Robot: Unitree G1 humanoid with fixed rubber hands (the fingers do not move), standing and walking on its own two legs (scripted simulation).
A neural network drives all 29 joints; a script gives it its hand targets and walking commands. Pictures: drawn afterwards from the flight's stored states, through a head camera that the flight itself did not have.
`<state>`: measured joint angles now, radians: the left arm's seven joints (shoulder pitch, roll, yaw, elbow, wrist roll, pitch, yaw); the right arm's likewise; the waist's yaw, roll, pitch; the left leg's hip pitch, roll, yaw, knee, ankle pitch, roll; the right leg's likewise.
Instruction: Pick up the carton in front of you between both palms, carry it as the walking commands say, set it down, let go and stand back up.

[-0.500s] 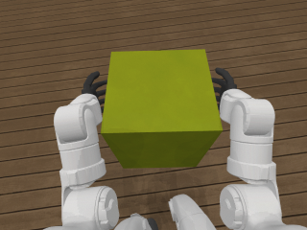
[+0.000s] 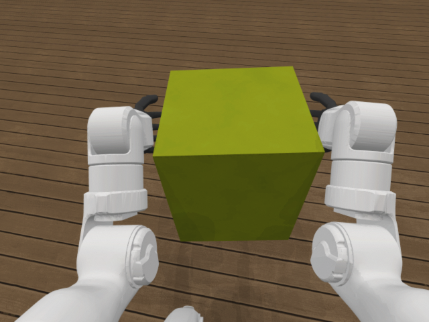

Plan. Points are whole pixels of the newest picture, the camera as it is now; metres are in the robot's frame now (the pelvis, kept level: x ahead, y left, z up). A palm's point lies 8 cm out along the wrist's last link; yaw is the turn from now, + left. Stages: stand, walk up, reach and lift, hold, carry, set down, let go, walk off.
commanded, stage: carry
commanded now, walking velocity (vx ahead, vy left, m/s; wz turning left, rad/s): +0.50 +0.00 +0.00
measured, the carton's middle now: (232, 160) +0.38 +0.03 +0.10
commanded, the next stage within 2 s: none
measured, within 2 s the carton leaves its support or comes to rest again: neither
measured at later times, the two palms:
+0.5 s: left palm (181, 97) +0.60 +0.16 +0.07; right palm (305, 108) +0.58 -0.14 +0.07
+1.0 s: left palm (187, 39) +0.90 +0.20 +0.07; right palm (282, 41) +0.90 -0.10 +0.08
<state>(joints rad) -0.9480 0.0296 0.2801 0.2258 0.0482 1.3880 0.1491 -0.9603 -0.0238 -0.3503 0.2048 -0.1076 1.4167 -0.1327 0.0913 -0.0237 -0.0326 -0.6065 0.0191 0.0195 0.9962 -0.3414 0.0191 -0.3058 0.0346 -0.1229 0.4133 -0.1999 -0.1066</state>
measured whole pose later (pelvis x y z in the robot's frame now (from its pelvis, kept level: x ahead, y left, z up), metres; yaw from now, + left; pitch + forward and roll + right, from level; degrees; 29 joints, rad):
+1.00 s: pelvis +0.64 +0.05 -0.02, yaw -2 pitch +3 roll +1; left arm -0.16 -0.12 0.12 -0.26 0.12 1.22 0.09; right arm -0.16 0.13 -0.10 -0.24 -0.13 1.21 -0.08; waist 0.01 -0.05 -0.17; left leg -0.46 0.05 0.24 0.54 -0.13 0.05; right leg -0.10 -0.12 -0.13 0.65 -0.48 0.05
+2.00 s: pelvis +1.28 +0.05 -0.01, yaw -4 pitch +4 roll +0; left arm -0.14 -0.13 0.12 -0.30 0.13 1.20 0.08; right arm -0.15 0.13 -0.09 -0.26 -0.12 1.18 -0.09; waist -0.02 -0.02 -0.05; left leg -0.37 0.05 0.24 0.47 -0.17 0.07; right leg -0.37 -0.08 -0.05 1.14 -0.40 0.00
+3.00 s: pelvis +1.60 +0.03 +0.00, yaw +0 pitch +4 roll +0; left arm -0.17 -0.14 0.11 -0.31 0.12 1.21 0.09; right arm -0.17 0.13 -0.11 -0.32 -0.12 1.22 -0.09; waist 0.00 0.01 -0.12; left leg -0.14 0.06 0.16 0.50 -0.36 -0.03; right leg -0.30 -0.05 -0.19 0.54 -0.26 -0.02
